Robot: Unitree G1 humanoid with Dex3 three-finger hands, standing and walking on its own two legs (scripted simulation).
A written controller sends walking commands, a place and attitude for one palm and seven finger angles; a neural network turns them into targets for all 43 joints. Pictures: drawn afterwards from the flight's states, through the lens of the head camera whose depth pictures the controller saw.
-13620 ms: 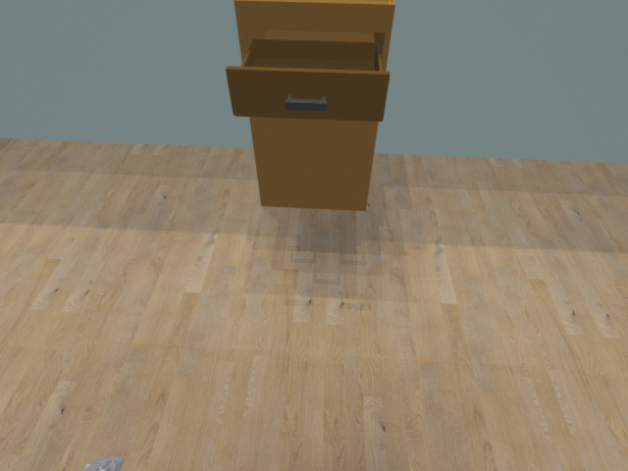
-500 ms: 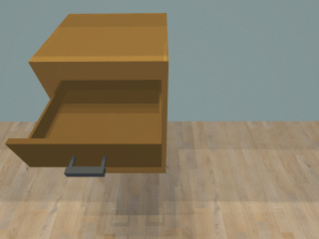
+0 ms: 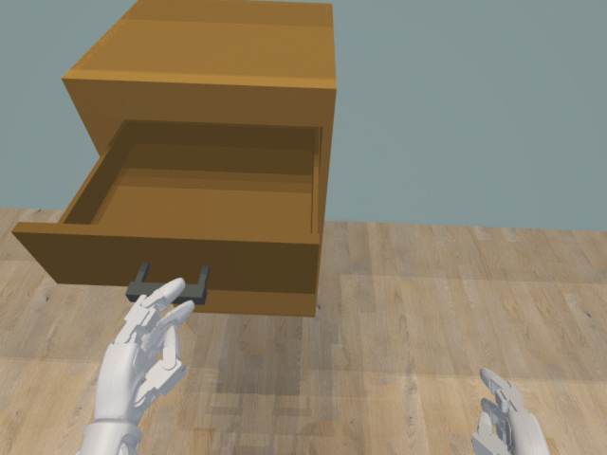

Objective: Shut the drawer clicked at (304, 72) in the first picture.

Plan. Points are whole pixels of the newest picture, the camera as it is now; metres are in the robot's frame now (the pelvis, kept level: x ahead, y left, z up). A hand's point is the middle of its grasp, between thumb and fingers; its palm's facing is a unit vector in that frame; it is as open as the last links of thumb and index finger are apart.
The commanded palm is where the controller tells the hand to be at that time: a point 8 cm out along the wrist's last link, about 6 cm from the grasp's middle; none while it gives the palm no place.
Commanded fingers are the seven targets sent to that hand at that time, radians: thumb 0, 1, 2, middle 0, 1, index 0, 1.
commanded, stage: raise the hand and make a fist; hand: left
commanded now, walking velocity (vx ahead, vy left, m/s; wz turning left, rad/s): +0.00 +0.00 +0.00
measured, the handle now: (171, 281) +0.37 +0.22 -0.01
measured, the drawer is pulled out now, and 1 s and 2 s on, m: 0.29 0.29 0.29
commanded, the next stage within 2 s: bring the fist close to the handle in 1.62 s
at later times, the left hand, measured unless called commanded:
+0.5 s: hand (171, 391) +0.20 +0.17 +0.02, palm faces -0.03 -1.00 -0.03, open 4.1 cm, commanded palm +0.16 +0.22 +0.03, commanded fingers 0.00 0.90 0.90 -1.00 -1.17 -1.00 -1.17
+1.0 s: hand (153, 381) +0.19 +0.18 +0.06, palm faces +0.04 -1.00 -0.08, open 3.1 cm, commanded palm +0.16 +0.23 +0.07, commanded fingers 0.00 0.90 0.90 -1.40 -1.60 -1.40 -1.60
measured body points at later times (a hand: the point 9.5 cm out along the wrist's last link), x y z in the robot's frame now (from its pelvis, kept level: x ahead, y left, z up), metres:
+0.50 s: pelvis -0.01 +0.01 -0.04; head +0.04 +0.01 +0.41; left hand +0.19 +0.22 +0.03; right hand +0.17 -0.19 -0.12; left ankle +0.00 +0.14 -0.70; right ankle +0.03 -0.13 -0.70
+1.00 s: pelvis +0.02 +0.01 -0.02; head +0.05 +0.01 +0.43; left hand +0.19 +0.23 +0.07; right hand +0.23 -0.21 -0.07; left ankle +0.00 +0.14 -0.70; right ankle +0.03 -0.13 -0.70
